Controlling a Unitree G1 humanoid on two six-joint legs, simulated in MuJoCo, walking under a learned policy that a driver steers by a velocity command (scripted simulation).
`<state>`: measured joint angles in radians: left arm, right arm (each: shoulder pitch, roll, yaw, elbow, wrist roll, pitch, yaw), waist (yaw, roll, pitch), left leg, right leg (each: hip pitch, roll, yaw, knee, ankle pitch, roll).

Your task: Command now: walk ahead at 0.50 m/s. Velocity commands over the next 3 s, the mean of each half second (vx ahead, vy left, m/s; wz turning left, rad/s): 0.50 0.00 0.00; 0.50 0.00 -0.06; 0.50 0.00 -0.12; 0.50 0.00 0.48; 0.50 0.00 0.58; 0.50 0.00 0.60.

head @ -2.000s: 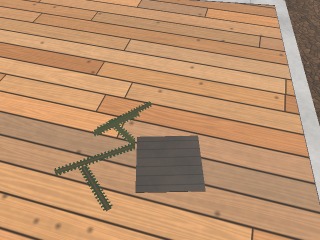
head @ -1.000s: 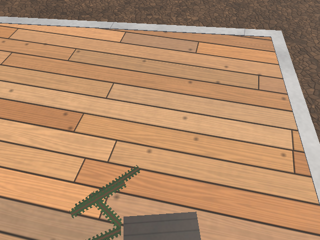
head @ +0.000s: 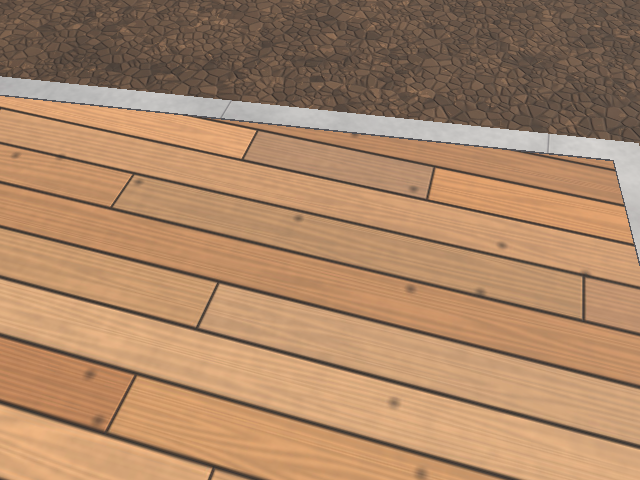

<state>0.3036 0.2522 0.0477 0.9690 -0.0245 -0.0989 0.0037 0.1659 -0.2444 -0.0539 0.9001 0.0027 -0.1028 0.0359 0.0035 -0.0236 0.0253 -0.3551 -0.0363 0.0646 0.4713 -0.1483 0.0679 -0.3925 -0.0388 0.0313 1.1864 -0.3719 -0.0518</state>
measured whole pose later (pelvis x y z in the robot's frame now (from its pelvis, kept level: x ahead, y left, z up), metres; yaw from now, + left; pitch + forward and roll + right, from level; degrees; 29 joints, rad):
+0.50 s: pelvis +0.28 -0.06 -0.01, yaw +0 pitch +2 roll +1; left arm 0.04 0.23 0.06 0.84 -0.01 -0.11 -0.03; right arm 0.37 -0.25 -0.05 1.03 0.02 -0.07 0.00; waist -0.04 0.01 0.03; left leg -0.16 0.00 -0.03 0.91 -0.47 0.03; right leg -0.48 0.00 -0.06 0.57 -0.13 -0.06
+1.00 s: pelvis +0.55 -0.02 -0.01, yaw -2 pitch +2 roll -2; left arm 0.42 0.24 0.07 1.02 -0.02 -0.06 0.01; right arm -0.01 -0.23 -0.05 0.85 0.01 -0.11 0.03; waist 0.07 0.01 0.01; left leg -0.49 0.04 0.01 0.49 -0.04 0.06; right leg 0.04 0.01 -0.01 0.37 -0.43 0.00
